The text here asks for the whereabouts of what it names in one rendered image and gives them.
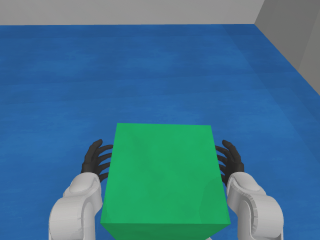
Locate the left robot forearm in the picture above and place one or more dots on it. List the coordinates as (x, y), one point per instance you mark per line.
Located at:
(73, 216)

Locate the carton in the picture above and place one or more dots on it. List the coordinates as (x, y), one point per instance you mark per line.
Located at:
(164, 183)

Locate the right robot hand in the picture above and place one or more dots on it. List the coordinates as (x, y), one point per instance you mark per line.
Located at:
(232, 161)

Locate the right robot forearm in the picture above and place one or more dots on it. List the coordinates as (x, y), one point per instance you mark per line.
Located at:
(259, 216)

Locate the left robot hand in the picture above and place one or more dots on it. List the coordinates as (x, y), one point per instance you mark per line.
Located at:
(92, 160)

